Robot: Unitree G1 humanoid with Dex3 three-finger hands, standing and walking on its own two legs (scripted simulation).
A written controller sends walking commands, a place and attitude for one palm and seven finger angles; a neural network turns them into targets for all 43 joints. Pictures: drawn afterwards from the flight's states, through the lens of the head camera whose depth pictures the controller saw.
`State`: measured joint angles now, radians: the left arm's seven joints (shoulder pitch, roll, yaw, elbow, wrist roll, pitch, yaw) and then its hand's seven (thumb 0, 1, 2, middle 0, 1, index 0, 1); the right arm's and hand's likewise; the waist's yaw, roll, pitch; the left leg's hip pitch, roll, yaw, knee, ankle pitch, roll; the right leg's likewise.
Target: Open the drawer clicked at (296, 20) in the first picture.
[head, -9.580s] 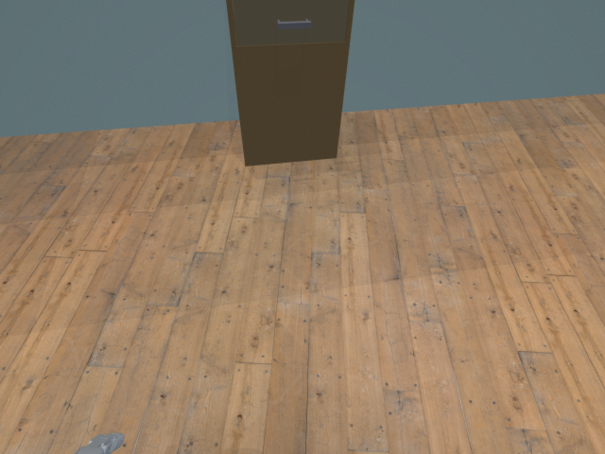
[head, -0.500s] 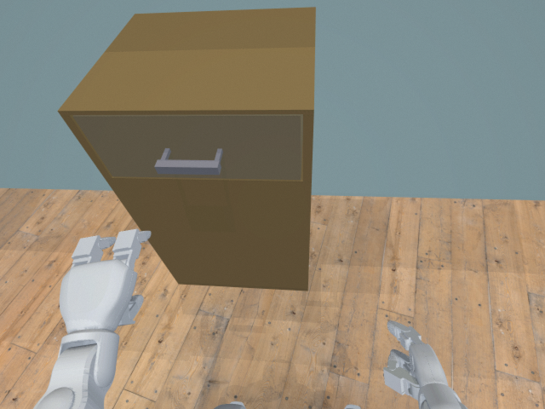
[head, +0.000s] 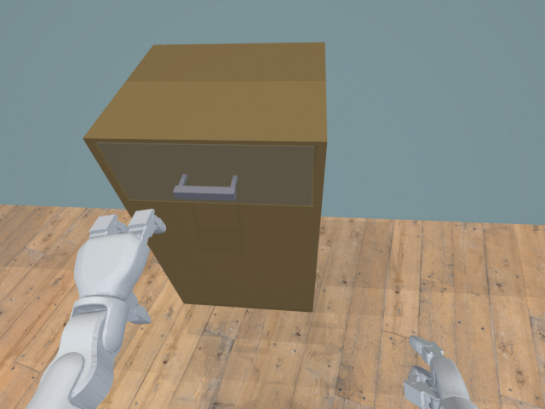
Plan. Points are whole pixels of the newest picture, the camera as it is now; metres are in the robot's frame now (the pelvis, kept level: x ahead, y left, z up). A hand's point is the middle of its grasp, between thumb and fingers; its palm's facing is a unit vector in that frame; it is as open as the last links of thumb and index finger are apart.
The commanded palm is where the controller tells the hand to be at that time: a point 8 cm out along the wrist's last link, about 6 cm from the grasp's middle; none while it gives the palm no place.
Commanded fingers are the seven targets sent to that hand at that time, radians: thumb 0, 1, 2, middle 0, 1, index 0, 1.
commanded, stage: raise the hand with hooked fingers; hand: left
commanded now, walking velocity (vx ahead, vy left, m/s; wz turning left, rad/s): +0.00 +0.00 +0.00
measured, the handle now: (207, 186) +0.55 +0.22 -0.04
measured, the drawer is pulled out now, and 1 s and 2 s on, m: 0.00 0.00 0.00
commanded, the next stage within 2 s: move the hooked fingers above the handle in 0.66 s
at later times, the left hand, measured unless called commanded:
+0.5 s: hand (146, 254) +0.30 +0.22 +0.08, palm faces -0.03 -0.09 -1.00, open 13.8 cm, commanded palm +0.28 +0.23 +0.14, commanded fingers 0.00 -0.50 0.30 -0.30 -1.20 -0.30 -1.20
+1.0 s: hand (155, 247) +0.32 +0.22 +0.07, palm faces -0.05 -0.06 -1.00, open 13.8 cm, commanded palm +0.31 +0.23 +0.13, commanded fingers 0.00 -0.50 0.30 -0.30 -1.20 -0.30 -1.20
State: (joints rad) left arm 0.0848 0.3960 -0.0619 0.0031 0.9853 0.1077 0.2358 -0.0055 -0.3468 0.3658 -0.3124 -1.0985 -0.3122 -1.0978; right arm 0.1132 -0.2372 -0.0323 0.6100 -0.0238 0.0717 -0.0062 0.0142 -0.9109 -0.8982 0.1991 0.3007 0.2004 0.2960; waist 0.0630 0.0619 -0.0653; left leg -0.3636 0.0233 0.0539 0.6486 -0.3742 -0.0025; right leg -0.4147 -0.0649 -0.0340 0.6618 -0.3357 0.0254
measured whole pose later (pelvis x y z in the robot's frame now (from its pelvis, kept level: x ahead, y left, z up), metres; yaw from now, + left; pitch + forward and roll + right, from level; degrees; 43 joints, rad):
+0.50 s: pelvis +0.00 -0.02 +0.01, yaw +0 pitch +3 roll +1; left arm -0.07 0.45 -0.05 0.11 0.94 0.00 0.06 -0.01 -0.49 0.30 -0.32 -1.20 -0.32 -1.19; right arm 0.16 -0.26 -0.02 0.64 -0.01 0.09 -0.02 0.01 -0.91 -0.90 0.20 0.30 0.20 0.30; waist 0.07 0.07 -0.01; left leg -0.24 0.03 0.04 0.47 -0.28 -0.02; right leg -0.30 -0.05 -0.05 0.51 -0.26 0.01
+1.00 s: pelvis -0.01 -0.02 +0.01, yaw +1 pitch +3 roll +1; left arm -0.25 0.44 -0.10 0.33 0.99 -0.04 0.10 -0.01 -0.49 0.30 -0.32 -1.20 -0.32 -1.20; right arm 0.13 -0.24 -0.01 0.66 0.00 0.06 -0.04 0.01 -0.91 -0.90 0.20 0.30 0.20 0.30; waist 0.06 0.05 -0.01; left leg -0.28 0.03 0.03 0.49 -0.27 -0.02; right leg -0.33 -0.05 -0.06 0.53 -0.25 0.00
